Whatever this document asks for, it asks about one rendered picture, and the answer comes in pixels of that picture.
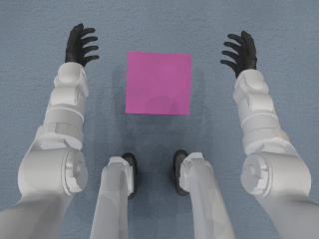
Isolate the robot right forearm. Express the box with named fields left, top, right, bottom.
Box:
left=233, top=69, right=311, bottom=189

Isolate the right robot upper arm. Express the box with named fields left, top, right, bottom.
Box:
left=240, top=151, right=319, bottom=239

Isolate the robot left hand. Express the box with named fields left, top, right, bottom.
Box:
left=65, top=23, right=100, bottom=68

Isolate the right robot thigh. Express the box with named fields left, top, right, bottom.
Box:
left=180, top=157, right=236, bottom=239

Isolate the left robot upper arm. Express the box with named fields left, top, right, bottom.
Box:
left=0, top=147, right=89, bottom=239

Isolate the robot thigh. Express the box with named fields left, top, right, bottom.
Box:
left=180, top=157, right=236, bottom=239
left=90, top=162, right=134, bottom=239

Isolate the left robot thigh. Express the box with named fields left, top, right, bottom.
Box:
left=90, top=162, right=134, bottom=239

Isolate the robot right hand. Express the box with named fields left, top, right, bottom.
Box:
left=220, top=31, right=257, bottom=78

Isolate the carton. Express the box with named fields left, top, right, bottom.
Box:
left=125, top=51, right=191, bottom=116

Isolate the robot left forearm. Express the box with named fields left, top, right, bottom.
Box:
left=18, top=62, right=90, bottom=193

